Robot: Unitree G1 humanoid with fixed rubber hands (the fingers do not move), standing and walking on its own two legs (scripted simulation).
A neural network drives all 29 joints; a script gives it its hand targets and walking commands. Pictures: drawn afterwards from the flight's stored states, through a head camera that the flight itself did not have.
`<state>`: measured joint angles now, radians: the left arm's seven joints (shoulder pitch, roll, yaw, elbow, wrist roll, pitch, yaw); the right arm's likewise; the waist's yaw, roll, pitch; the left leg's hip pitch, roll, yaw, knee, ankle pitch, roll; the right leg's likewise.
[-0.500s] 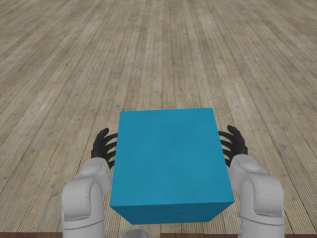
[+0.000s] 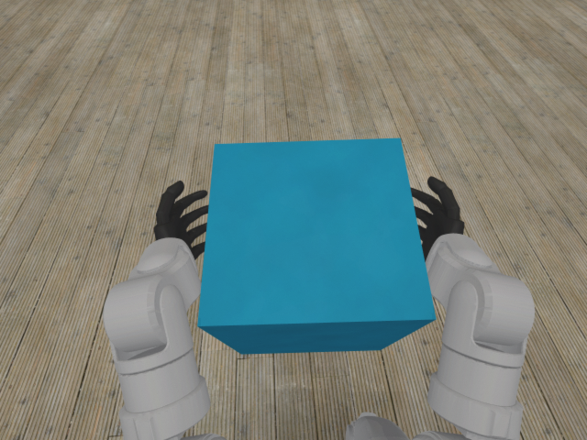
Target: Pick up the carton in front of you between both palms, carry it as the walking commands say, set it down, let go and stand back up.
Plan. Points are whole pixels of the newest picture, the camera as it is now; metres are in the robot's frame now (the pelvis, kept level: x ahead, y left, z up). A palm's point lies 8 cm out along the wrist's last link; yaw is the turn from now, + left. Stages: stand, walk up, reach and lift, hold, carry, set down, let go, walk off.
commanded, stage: carry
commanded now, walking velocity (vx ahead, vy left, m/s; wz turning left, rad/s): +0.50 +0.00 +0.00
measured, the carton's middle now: (309, 262) +0.32 +0.00 +0.07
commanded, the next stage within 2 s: none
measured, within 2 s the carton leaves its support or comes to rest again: neither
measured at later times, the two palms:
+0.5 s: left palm (222, 98) +0.67 +0.15 +0.09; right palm (385, 97) +0.68 -0.16 +0.09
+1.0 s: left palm (224, 28) +0.97 +0.18 +0.09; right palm (347, 26) +0.98 -0.12 +0.09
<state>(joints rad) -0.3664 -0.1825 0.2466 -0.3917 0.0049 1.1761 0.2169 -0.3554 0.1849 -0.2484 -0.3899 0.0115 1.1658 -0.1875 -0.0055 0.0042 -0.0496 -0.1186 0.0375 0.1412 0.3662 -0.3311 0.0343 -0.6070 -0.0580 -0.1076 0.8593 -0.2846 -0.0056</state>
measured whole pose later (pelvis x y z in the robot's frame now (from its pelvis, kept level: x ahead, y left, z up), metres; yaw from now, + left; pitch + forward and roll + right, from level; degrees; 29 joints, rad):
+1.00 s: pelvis +0.69 +0.02 +0.00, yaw +0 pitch +5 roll -2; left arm -0.15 -0.13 0.10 -0.41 0.00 1.03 0.16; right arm -0.13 0.13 -0.13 -0.40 0.03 1.01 -0.16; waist 0.01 0.00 -0.01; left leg -0.05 0.00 0.14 0.23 -0.28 0.06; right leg -0.62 -0.07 -0.12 0.66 -0.10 0.02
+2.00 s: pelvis +1.36 +0.06 +0.01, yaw +1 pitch +4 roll -1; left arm 0.11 -0.14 0.02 -0.56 0.03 1.13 0.15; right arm 0.11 0.14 -0.03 -0.54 0.00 1.11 -0.15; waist -0.01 -0.01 -0.13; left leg -0.04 0.03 0.21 0.19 -0.22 0.03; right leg -0.61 -0.13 -0.12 0.69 -0.06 0.03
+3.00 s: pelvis +1.95 +0.06 +0.00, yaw +0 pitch +2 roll +1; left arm 0.10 -0.14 0.02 -0.58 0.03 1.11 0.14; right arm 0.11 0.14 -0.03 -0.56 -0.01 1.09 -0.14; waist -0.01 -0.04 -0.06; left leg -0.25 0.02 0.23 0.42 -0.21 0.05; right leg -0.30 -0.09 -0.14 0.43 -0.14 0.02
